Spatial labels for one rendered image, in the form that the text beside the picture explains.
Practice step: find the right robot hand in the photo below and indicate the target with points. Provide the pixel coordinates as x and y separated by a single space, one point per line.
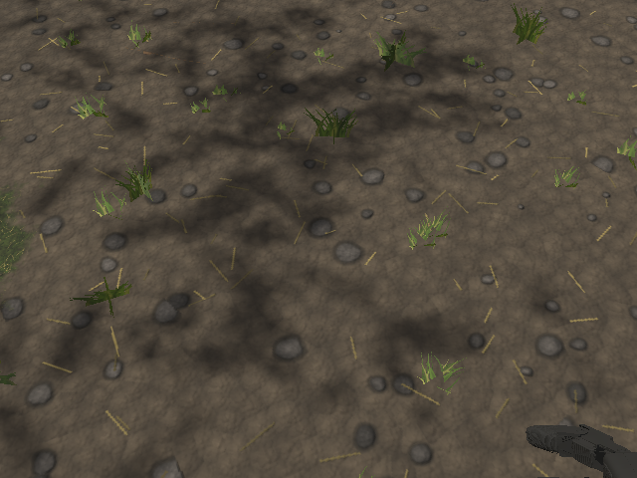
588 446

